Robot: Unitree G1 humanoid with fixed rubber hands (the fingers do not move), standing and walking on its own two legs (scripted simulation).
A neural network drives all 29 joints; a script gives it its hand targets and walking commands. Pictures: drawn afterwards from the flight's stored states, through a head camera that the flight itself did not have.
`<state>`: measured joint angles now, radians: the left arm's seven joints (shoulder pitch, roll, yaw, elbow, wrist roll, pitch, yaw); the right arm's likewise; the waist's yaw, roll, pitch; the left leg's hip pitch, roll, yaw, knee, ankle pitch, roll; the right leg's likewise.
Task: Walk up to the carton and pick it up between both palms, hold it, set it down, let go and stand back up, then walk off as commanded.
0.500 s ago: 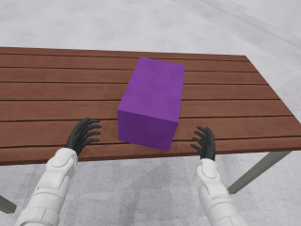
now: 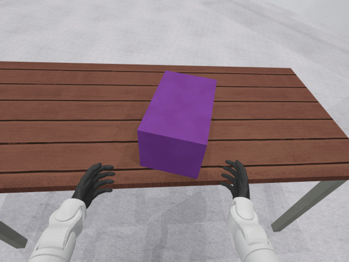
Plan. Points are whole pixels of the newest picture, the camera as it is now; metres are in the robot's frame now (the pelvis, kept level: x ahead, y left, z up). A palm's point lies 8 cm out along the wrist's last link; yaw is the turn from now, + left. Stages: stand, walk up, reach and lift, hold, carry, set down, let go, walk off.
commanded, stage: set down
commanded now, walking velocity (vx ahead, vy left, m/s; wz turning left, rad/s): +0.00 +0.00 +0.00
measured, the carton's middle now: (180, 120) +0.53 -0.03 -0.02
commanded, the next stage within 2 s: let go in 0.78 s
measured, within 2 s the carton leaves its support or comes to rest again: neither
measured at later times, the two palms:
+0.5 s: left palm (84, 222) +0.22 +0.21 -0.03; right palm (258, 212) +0.23 -0.20 -0.03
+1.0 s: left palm (85, 241) +0.19 +0.21 -0.07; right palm (261, 225) +0.21 -0.21 -0.06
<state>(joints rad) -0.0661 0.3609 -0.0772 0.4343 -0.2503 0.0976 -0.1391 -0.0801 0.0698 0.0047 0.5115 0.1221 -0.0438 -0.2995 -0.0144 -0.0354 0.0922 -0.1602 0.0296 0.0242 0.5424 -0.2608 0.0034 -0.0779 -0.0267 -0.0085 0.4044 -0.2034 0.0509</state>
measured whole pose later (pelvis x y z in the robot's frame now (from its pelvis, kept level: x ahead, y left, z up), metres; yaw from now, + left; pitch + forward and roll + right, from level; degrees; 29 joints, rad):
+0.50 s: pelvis +0.01 -0.02 +0.00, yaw +0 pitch -7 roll -1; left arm 0.08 0.34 -0.08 0.47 -0.20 0.11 -0.10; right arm 0.05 -0.05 0.00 0.51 0.07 -0.03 -0.16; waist -0.01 0.01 0.10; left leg -0.11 0.03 0.02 0.46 -0.23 0.00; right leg -0.07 -0.02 -0.01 0.40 -0.21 0.03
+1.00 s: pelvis +0.01 -0.02 +0.00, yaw +0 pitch -6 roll -1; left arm 0.15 0.29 -0.08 0.52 -0.10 0.14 -0.03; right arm 0.08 -0.11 0.00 0.65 -0.01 -0.10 -0.02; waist -0.01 0.01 0.10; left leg -0.11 0.03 0.02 0.45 -0.23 0.00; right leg -0.07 -0.02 -0.01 0.40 -0.22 0.03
